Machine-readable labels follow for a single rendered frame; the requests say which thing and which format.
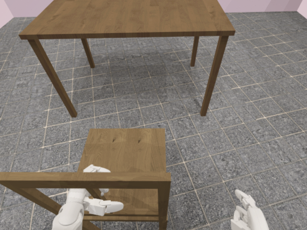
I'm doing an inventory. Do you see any left robot hand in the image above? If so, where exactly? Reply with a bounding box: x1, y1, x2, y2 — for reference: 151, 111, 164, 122
66, 164, 124, 216

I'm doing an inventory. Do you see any table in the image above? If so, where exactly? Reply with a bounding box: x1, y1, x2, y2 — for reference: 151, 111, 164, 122
19, 0, 235, 117

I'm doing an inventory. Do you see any right robot hand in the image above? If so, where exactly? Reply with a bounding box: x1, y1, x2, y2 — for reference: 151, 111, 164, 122
231, 189, 269, 230

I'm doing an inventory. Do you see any robot left forearm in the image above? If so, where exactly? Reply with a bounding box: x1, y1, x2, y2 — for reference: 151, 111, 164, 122
52, 202, 84, 230

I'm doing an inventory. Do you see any chair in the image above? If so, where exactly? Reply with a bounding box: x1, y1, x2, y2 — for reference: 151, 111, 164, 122
0, 128, 171, 230

